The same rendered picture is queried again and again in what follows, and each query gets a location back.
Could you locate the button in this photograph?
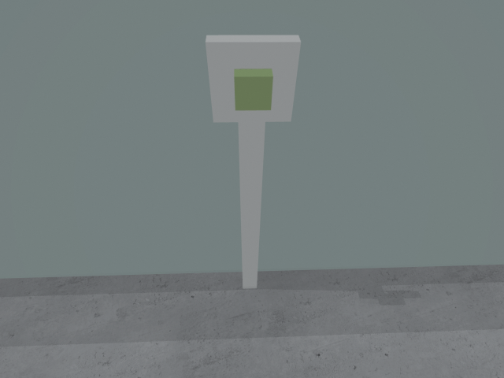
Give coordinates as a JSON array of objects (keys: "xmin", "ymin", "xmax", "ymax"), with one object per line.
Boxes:
[{"xmin": 234, "ymin": 69, "xmax": 273, "ymax": 110}]

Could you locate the panel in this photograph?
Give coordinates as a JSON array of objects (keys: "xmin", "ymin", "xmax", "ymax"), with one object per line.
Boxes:
[{"xmin": 206, "ymin": 35, "xmax": 301, "ymax": 289}]

